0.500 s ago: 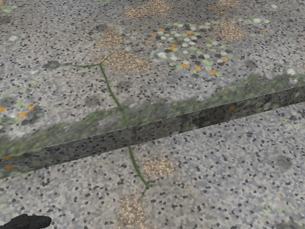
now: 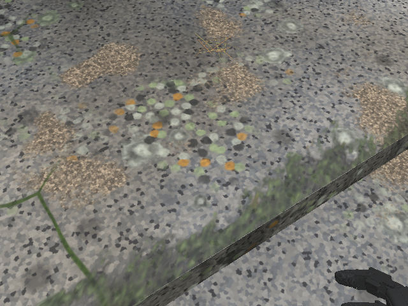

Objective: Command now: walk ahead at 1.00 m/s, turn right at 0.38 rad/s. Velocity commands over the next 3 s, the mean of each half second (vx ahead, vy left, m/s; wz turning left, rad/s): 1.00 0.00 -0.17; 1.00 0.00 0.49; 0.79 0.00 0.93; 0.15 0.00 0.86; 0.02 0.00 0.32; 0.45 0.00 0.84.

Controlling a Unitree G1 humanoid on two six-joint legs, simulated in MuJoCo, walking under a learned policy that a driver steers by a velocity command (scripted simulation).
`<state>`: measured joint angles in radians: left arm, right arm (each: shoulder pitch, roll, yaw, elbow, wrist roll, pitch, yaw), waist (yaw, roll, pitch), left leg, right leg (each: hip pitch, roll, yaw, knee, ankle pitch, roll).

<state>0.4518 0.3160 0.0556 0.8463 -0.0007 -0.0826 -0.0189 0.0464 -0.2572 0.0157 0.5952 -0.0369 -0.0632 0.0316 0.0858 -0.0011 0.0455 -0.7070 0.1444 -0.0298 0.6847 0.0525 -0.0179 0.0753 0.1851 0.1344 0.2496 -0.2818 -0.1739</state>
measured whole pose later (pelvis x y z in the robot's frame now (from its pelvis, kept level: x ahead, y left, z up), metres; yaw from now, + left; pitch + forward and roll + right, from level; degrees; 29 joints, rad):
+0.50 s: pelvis +0.47 +0.03 +0.00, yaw -5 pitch +7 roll +0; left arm -0.11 0.20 -0.05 0.54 0.05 -0.07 -0.02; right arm 0.58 -0.18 -0.02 1.02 -0.08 -0.10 -0.03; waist -0.08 -0.01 -0.02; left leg 0.17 0.00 0.07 0.08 -0.28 0.02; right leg -0.91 -0.04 -0.05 1.36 -0.50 -0.16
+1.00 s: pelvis +1.01 +0.00 +0.09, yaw +12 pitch +4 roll +0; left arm 0.12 0.15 -0.03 0.57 0.08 -0.10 -0.01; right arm 0.35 -0.27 -0.04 0.82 -0.01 -0.02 -0.02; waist 0.01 -0.01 -0.09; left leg -0.47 -0.27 -0.10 1.03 -0.59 0.17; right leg -0.72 0.01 0.19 1.94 -0.46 -0.04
